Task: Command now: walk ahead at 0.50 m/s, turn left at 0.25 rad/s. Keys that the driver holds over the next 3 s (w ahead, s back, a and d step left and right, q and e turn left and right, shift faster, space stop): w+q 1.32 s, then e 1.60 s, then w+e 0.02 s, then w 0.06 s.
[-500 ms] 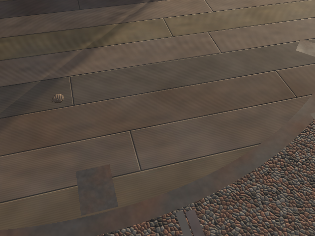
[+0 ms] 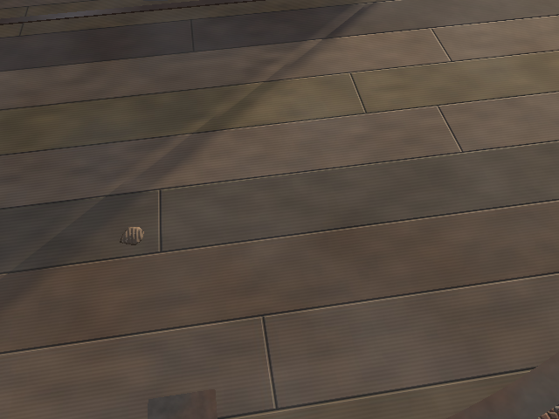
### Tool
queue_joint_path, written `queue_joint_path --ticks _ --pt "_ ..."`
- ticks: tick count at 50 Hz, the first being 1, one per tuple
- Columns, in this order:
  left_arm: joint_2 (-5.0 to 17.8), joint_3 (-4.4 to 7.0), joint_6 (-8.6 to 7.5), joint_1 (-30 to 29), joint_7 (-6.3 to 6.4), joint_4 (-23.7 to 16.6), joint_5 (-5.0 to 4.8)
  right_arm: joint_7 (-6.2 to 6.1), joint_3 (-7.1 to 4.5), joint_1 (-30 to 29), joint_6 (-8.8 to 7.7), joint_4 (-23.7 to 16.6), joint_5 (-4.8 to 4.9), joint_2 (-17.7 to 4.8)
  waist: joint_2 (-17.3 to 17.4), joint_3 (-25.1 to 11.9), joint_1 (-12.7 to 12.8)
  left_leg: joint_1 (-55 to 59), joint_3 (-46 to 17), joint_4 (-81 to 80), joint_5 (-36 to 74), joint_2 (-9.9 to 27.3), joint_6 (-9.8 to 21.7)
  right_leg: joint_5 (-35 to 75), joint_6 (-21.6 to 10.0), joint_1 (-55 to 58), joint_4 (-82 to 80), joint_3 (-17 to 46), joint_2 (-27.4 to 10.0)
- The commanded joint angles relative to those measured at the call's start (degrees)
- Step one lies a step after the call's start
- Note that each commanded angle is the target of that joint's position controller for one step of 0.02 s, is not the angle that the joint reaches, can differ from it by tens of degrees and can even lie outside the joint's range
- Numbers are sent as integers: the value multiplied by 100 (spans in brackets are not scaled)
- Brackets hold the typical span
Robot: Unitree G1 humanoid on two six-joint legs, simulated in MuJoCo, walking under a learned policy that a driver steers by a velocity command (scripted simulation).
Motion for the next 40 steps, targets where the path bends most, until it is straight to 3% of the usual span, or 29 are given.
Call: queue_joint_path --ticks 1,5,9,11,12,13,14,15,16,17,18,19,20,23,26,29,31,34,36,37,38,39,40 --pt "859 206 -133 -412 67 -345 14 31 -47 21 -15 -260 1 -246 -555 69 -132 103 -122 -866 1110 73 -47 1042 -844 -244 -983 533 -1517" --pt "999 242 -80 -109 106 -130 -38 136 -16 -679 -63 -521 17 -152 -485 220 185 183 123 -1861 1750 -99 65 1007 -670 230 -976 90 -1641" --pt "1085 298 95 35 146 51 -128 261 -51 -1022 -48 -824 7 -218 -504 306 217 -172 278 -2245 986 -215 329 1621 -497 1232 -490 -78 -1953" --pt "1233 345 197 -99 205 25 -144 306 -138 -781 -28 -896 -4 -371 -676 44 -8 319 600 -2257 344 -499 527 3348 -341 1461 229 -254 -1976" --pt "1285 358 258 -181 245 -7 -139 302 -243 -270 -7 -815 -3 -532 -734 -304 -311 1021 784 -2296 179 -735 657 4254 -229 1411 1005 -399 -1892" --pt "1198 318 309 -214 292 -56 -123 254 -426 640 11 -584 20 -819 -597 -803 -774 2300 837 -2524 390 -1001 852 4422 -34 948 2225 -615 -1639" --pt "935 193 270 -60 327 -210 19 141 -616 1557 69 -439 42 -1359 194 -1446 -1066 4083 -631 -2526 603 -110 1265 2599 227 -507 4095 -683 -1354" --pt "216 -42 91 494 205 -446 117 153 -642 1392 34 -504 76 -1733 1398 -2039 -406 5835 -3841 -3255 -735 1082 2326 -2397 543 -2955 5829 70 -105" --pt "767 49 -107 -128 112 -431 -96 166 -496 1500 -8 -619 59 -1174 669 -2192 -869 5989 -4222 -3832 -1234 1147 2200 -2449 417 -3599 6272 1036 -299" --pt "968 100 -220 -605 64 -607 -267 156 -433 1295 -50 -611 10 -949 411 -1404 -889 5412 -3410 -3914 -816 997 1970 -1894 300 -3948 6148 982 -531" --pt "895 75 -279 -759 97 -633 -198 144 -410 970 -65 -669 10 -877 -134 -959 -683 4622 -2800 -3916 -190 771 1825 -1430 268 -3773 5727 933 -771" --pt "916 109 -282 -806 137 -627 -55 126 -370 645 -58 -751 -14 -739 -249 -655 -476 3899 -2350 -3993 480 595 1755 -1160 323 -3445 5256 917 -920" --pt "927 137 -228 -715 138 -634 -10 101 -329 470 -60 -851 -87 -646 -97 -594 -288 3441 -2130 -4112 955 469 1746 -980 370 -3059 5065 968 -1019" --pt "741 117 -56 -614 150 -653 50 28 -355 435 -77 -877 -50 -697 -44 -439 -134 2780 -1651 -4334 1701 278 1816 -726 630 -2807 4430 825 -1001" --pt "563 49 -15 -1209 163 -830 68 -82 -405 650 -56 -780 -5 -846 -25 -222 -305 2483 -1239 -4366 1701 -17 1610 316 818 -2812 3243 746 -844" --pt "434 -9 -69 -1816 102 -961 9 -140 -416 882 9 -687 26 -867 135 -166 -559 2311 -1126 -4254 1141 -236 1339 1294 837 -2330 2026 686 -549" --pt "495 4 -112 -2102 53 -1053 -52 -151 -428 1086 42 -597 49 -886 179 -133 -669 2429 -1375 -4136 889 -138 1289 1464 799 -2160 1658 740 -436" --pt "693 84 -180 -2150 -11 -1094 -77 -179 -423 1190 103 -535 65 -808 273 -145 -611 3005 -1897 -3661 725 59 1198 1041 629 -2087 1234 934 -389" --pt "820 159 -230 -1812 -11 -1026 -90 -186 -440 1083 141 -555 44 -803 460 -202 -399 3160 -2140 -3297 1008 118 1100 554 435 -1662 1111 890 -377" --pt "928 236 -259 -1315 19 -899 -64 -172 -400 989 150 -603 39 -686 426 -453 -121 3087 -2019 -2852 1354 -104 956 636 272 -914 838 772 -370" --pt "1139 316 -285 -585 64 -823 30 -142 -296 935 132 -694 -16 -415 205 -1135 232 2581 -1745 -1673 1111 -388 771 582 -58 464 1044 1259 -987" --pt "1612 435 -244 169 108 -736 123 -147 -179 1511 90 -818 6 -42 -1006 -2035 195 899 -964 249 -703 -1179 346 35 -796 2576 990 3197 -2287" --pt "1501 435 -170 370 49 -559 -26 -147 -154 1854 45 -885 117 -236 -2190 -2220 83 -425 -727 1421 -2436 -1123 207 -1393 -1272 3023 416 5127 -2968"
